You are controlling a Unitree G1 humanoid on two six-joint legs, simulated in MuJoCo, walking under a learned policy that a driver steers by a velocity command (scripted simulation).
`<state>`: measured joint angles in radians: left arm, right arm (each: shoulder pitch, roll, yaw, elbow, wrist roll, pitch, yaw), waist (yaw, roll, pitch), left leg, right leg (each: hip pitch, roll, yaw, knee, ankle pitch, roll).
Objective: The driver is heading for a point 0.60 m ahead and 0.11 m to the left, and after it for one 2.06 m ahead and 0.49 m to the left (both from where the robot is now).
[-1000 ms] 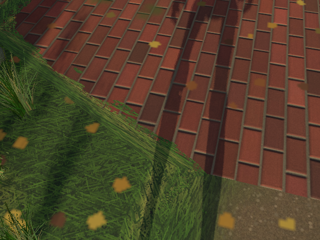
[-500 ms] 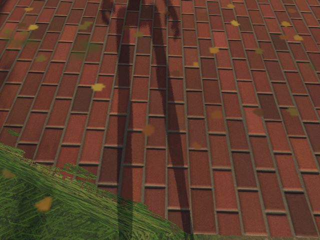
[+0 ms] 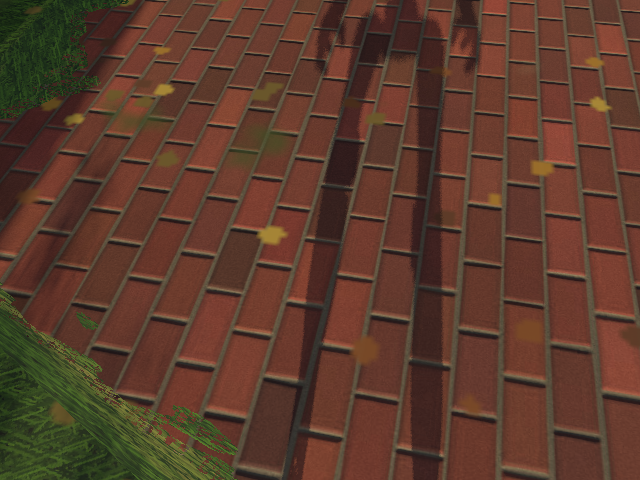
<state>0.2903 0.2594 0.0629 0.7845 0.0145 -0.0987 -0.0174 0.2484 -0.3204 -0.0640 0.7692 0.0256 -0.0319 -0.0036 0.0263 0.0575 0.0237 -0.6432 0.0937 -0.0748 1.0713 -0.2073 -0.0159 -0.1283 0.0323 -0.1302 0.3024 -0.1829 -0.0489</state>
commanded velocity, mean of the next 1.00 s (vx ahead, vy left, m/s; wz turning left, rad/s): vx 0.28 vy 0.00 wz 0.18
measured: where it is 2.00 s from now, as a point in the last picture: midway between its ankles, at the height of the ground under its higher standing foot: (314, 378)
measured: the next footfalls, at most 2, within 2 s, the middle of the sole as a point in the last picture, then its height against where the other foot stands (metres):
left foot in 0.28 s outside the picture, level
right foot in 0.72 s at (336, 444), level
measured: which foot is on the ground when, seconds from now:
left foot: up 0.00-0.26, down 0.28-0.74, up 0.76-1.00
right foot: down 0.00-0.30, up 0.32-0.70, down 0.72-1.00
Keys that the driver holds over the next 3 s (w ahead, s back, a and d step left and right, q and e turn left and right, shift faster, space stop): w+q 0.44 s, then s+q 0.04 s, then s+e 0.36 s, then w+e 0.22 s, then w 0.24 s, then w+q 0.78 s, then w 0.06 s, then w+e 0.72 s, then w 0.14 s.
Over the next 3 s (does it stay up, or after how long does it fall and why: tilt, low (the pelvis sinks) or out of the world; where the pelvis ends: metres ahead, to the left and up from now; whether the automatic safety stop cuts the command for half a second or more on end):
stays up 1.33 0.30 -0.02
